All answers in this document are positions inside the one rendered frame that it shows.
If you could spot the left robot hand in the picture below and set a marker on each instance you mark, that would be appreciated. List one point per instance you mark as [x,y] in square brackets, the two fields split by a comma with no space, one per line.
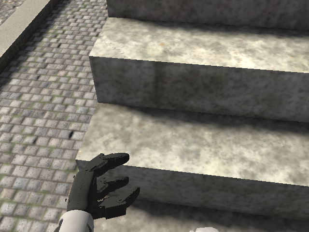
[87,192]

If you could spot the left robot forearm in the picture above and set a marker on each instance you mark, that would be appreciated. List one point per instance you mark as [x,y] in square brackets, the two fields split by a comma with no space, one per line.
[75,221]

